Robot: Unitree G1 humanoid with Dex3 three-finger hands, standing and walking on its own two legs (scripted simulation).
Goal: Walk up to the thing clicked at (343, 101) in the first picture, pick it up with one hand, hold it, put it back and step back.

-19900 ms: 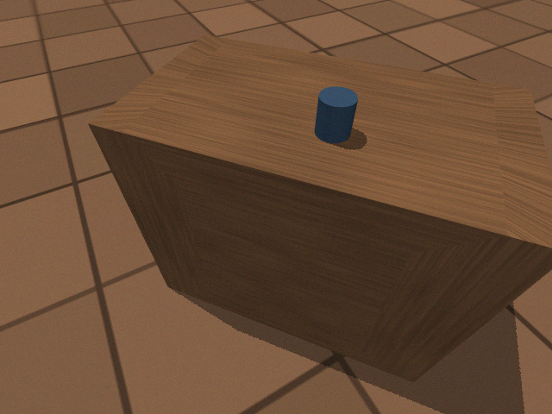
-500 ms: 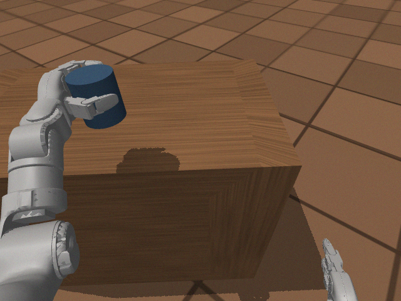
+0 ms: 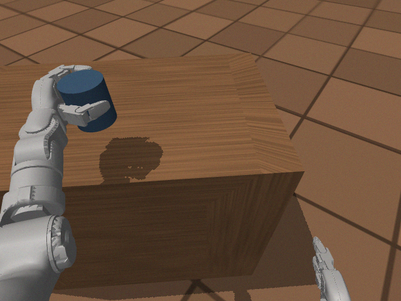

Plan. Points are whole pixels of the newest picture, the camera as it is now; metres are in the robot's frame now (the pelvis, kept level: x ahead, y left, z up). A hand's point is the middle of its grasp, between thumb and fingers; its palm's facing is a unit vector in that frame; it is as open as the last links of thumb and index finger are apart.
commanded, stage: crouch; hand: left
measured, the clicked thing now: (89, 101) +0.46 +0.20 +0.19
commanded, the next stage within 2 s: lower in 0.76 s
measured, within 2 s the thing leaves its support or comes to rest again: rests again in 1.48 s
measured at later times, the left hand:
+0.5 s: hand (86, 94) +0.48 +0.21 +0.20, palm faces +0.21 -0.98 +0.01, open 11.2 cm
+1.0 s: hand (94, 97) +0.51 +0.21 +0.17, palm faces +0.18 -0.98 +0.02, open 11.2 cm
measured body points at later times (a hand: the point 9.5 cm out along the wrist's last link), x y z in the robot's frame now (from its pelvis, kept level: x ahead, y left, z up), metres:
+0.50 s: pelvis +0.00 +0.00 +0.00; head +0.03 -0.01 +0.45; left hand +0.46 +0.26 +0.20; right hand +0.16 -0.25 -0.06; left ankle +0.01 +0.14 -0.72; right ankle +0.02 -0.15 -0.72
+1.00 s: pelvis +0.01 +0.00 -0.01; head +0.06 +0.00 +0.44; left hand +0.50 +0.26 +0.17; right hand +0.16 -0.26 -0.07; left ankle +0.01 +0.14 -0.72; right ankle +0.02 -0.15 -0.72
